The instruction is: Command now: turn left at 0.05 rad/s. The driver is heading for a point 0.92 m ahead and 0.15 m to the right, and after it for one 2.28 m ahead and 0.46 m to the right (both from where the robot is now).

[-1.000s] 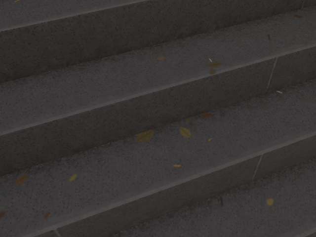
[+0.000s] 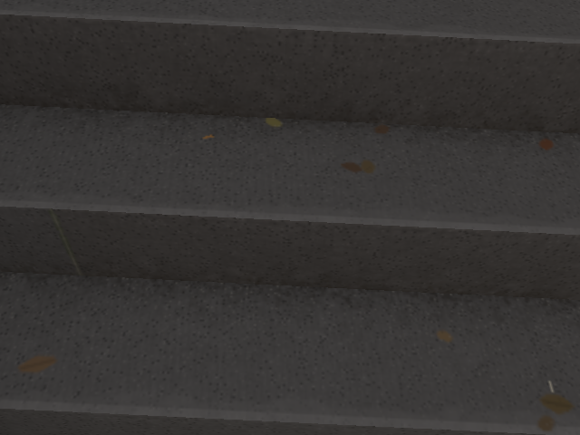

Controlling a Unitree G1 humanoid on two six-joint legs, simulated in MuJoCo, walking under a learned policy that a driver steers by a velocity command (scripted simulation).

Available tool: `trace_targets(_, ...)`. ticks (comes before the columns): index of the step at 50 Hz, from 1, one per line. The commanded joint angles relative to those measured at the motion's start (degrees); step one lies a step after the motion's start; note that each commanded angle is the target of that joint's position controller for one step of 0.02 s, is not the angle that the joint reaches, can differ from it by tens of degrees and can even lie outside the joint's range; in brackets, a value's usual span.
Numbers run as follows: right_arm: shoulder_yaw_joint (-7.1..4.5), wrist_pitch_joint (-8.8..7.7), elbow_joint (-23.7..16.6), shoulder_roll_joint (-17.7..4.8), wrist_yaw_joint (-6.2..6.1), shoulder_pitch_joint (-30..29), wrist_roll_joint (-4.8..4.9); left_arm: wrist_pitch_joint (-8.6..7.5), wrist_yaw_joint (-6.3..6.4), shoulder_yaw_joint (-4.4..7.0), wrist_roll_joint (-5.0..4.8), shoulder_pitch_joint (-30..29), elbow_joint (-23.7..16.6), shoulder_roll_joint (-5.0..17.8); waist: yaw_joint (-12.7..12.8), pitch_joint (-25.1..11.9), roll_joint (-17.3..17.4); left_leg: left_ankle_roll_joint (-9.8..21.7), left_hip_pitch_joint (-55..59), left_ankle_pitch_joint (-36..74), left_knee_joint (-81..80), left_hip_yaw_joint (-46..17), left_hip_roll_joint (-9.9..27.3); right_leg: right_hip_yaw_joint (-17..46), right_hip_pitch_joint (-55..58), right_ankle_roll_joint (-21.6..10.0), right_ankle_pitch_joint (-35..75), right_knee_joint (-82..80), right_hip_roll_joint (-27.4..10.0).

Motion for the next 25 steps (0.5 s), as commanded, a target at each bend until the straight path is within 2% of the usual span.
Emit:
trace_targets(1, -2.62, 0.31, 1.0, -5.5, 0.21, 17.7, -2.84, -1.87, 0.92, 0.93, -0.84, -0.5, -3.1, 7.2, -9.9, -20.8, 2.2, 0.3, 14.5, 65.6, 4.5, -5.0, 8.0, 2.7, 21.8, -13.9, 50.1, -3.3, -3.9)
trace_targets(2, -1.94, 1.05, 1.8, -3.6, 0.13, 14.6, -1.77, -1.88, 0.63, 0.95, -0.37, -2.9, -4.4, 5.7, -8.0, -14.6, 1.0, -0.2, 10.3, 53.2, 3.8, -3.3, 6.1, 1.7, 17.7, -12.7, 53.6, -3.1, -4.2)
trace_targets(3, -1.5, 2.13, 1.9, -1.7, 0.66, 11.8, -0.6, -1.89, -0.25, 0.0, -0.83, -5.4, -5.1, 2.2, -7.9, -9.4, -0.1, -0.6, 8.7, 43.5, 0.7, -2.5, 6.5, 1.8, 12.6, -9.9, 50.2, -3.6, -4.4)
trace_targets(4, -1.79, 3.24, 1.6, -1.8, 0.92, 7.1, 0.26, -1.87, -0.78, -0.35, -1.38, -2.6, -5.1, -0.1, -4.7, -4.3, -0.3, -0.1, 4.8, 34.6, -1.9, -1.3, 5.9, 3.7, 10.9, -8.0, 45.0, -8.1, -4.4)
trace_targets(5, -1.62, 3.49, 1.5, -1.3, 0.62, 8.4, -0.46, -1.34, -1.46, -0.51, -1.89, -1.8, -4.9, 0.3, -6.6, -3.8, -1.1, -0.8, 4.4, 29.2, -4.4, -1.0, 6.3, 4.4, 13.2, -8.1, 45.0, -7.2, -5.8)
trace_targets(6, -1.9, 3.5, 1.8, -2.2, -0.15, 7.8, -0.65, -0.65, -1.94, 0.16, -1.44, -0.5, -4.7, 1.2, -5.5, -3.0, 0.0, -1.6, 4.0, 27.8, -5.9, -0.2, 5.5, 4.3, 14.1, -7.8, 40.9, -7.6, -5.3)
trace_targets(7, -2.1, 3.53, 1.0, -3.1, -0.77, 5.5, -1.05, -0.16, -2.3, 1.01, -1.14, 2.2, -4.0, 2.6, -3.8, -3.4, -0.4, -1.6, 3.8, 28.4, -6.9, -0.1, 5.2, 3.3, 15.8, -7.1, 34.8, -8.0, -3.9)
trace_targets(8, -2.16, 3.3, 0.5, -3.3, -1.11, 3.7, -1.0, 0.02, -2.36, 1.28, -0.83, 2.6, -4.3, 2.5, -3.0, -3.2, 0.1, -1.8, 3.0, 28.5, -7.0, 0.5, 5.3, 3.0, 17.1, -6.6, 32.4, -8.1, -3.1)
trace_targets(9, -2.34, 3.3, 0.9, -3.4, -1.36, 4.8, -0.97, 0.21, -2.58, 1.43, -0.56, 3.2, -4.3, 2.4, -3.2, -3.8, -0.1, -1.7, 2.5, 25.0, -7.6, 0.9, 5.7, 2.7, 18.5, -7.1, 28.7, -8.3, -2.9)
trace_targets(10, -2.58, 3.42, 1.1, -3.8, -1.62, 5.8, -1.02, 0.47, -2.67, 1.91, -0.26, 4.2, -4.4, 2.9, -3.0, -3.3, -0.3, -1.4, 1.3, 19.0, -7.2, 1.5, 5.5, 2.9, 19.0, -8.2, 23.3, -8.8, -3.2)
trace_targets(12, -3.42, 3.58, 0.4, -5.0, -2.87, 6.6, -1.82, 0.44, -1.77, 3.97, 0.9, 8.2, -4.2, 6.8, -1.9, -3.6, -2.6, 0.0, -3.1, 4.5, -3.0, 3.7, 3.5, 5.7, 21.5, -13.7, 12.6, -11.3, -5.5)
trace_targets(13, -3.38, 3.35, -0.3, -4.4, -3.79, 7.4, -2.12, 0.64, -1.34, 4.58, 1.06, 9.0, -4.0, 7.2, -1.1, -4.8, -5.4, -1.1, -7.3, -3.6, 0.4, 5.0, 2.5, 12.0, 23.6, -17.7, 1.3, -14.7, -9.7)
trace_targets(14, -3.51, 3.27, -0.9, -4.2, -4.17, 5.4, -2.82, 1.2, -0.74, 5.11, 1.15, 12.1, -2.1, 7.4, 1.7, -1.9, -9.4, -2.0, -15.0, -8.9, 5.4, 4.3, 3.1, 24.5, 23.7, -22.2, -18.7, -21.1, -15.3)
trace_targets(15, -3.5, 3.09, -1.1, -4.0, -4.56, 3.2, -3.09, 1.26, 0.19, 5.34, 0.72, 13.4, -1.5, 7.8, 3.4, 4.1, -9.7, -1.1, -23.7, -4.5, 14.3, 1.9, 5.7, 34.4, 22.0, -26.5, -29.5, -26.5, -20.8)
trace_targets(16, -3.54, 2.53, -0.9, -4.1, -5.0, 2.0, -2.86, 0.76, 1.22, 5.52, 0.65, 12.5, -2.1, 8.4, 4.1, 6.8, -10.8, 0.1, -28.2, -3.5, 30.4, 0.6, 6.3, 39.8, 17.7, -30.2, -27.7, -30.1, -25.2)
trace_targets(17, -3.77, 2.04, -1.5, -4.4, -5.09, -1.0, -3.13, -0.68, 2.0, 5.23, 1.2, 15.3, -1.2, 7.3, 5.8, 4.9, -13.4, 1.3, -35.1, -8.8, 55.2, -1.1, 4.4, 40.1, 18.6, -31.0, -22.6, -31.6, -25.8)
trace_targets(18, -3.47, 1.34, -3.1, -1.6, -4.54, -5.8, -3.14, -1.37, 2.26, 3.96, 2.5, 18.7, 1.7, 4.5, 6.0, 4.9, -9.3, 4.3, -43.1, -8.7, 70.2, -2.4, 2.0, 31.2, 22.1, -26.7, -19.7, -29.3, -21.4)
trace_targets(19, -2.67, 1.08, -4.6, 0.7, -3.96, -6.5, -3.32, -1.29, 1.99, 2.76, 3.62, 18.7, 4.5, 1.1, 4.5, 4.7, -7.1, 7.2, -49.0, -9.2, 77.4, -2.2, 1.1, 24.3, 23.2, -24.0, -15.6, -27.6, -18.7)
trace_targets(20, -1.86, 1.37, -5.8, 2.4, -3.5, -7.3, -3.31, -1.26, 1.82, 1.69, 4.0, 18.3, 6.8, -1.6, 3.2, 5.1, -5.0, 9.2, -53.8, -11.1, 80.7, -1.7, 2.2, 20.4, 24.0, -22.3, -12.9, -27.4, -17.5)
trace_targets(21, -0.73, 2.37, -10.0, 3.0, -3.92, -13.9, -2.06, -1.29, 0.91, 1.94, 3.84, 18.5, 9.8, -1.2, 2.8, 9.0, -7.4, 10.6, -61.2, -24.4, 86.9, -1.5, 2.5, 17.2, 23.3, -22.1, 2.8, -29.8, -18.2)
trace_targets(22, 0.55, 3.63, -13.0, 3.1, -4.48, -13.9, -1.81, -1.55, 0.86, 1.84, 3.69, 15.5, 11.0, -1.3, 0.1, 4.7, -3.6, 11.1, -61.1, -28.0, 84.8, -1.7, 5.5, 14.8, 22.2, -20.2, 7.6, -31.4, -18.5)
trace_targets(23, 1.88, 4.7, -15.5, 3.0, -4.84, -12.6, -2.1, -1.94, 1.05, 2.15, 3.46, 14.2, 12.5, 0.0, -2.7, 1.3, -3.9, 11.5, -60.9, -30.9, 85.1, -2.6, 6.3, 13.4, 20.6, -19.1, 12.3, -31.8, -17.8)
trace_targets(24, 2.42, 5.41, -16.5, 2.5, -4.82, -11.1, -2.02, -2.56, 1.26, 2.67, 4.39, 9.7, 12.4, 2.2, -5.9, -1.2, -0.9, 11.8, -56.6, -28.6, 78.3, -2.1, 7.5, 9.1, 16.2, -16.7, 10.6, -32.7, -15.2)
trace_targets(25, 2.58, 5.88, -16.1, 2.1, -4.12, -8.2, -2.23, -3.29, 1.28, 3.61, 5.35, 3.2, 10.2, 6.4, -9.4, -3.4, 0.8, 11.9, -45.8, -21.1, 68.5, 0.4, 8.3, 4.0, 7.8, -14.8, 9.9, -34.7, -11.9)
Keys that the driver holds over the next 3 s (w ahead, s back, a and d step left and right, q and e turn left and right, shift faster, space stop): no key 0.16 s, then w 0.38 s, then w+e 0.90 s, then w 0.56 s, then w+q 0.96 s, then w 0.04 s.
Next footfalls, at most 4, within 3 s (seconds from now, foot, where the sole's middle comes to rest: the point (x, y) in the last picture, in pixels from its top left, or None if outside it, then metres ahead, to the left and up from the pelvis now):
0.56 left None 0.18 0.18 -0.58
1.20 right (337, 370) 0.48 -0.04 -0.39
1.60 left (272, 168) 0.76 0.09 -0.20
2.22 right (540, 17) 0.98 -0.36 -0.02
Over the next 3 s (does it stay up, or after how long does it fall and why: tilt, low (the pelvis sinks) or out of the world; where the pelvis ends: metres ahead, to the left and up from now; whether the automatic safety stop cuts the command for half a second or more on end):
stays up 1.17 -0.24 0.84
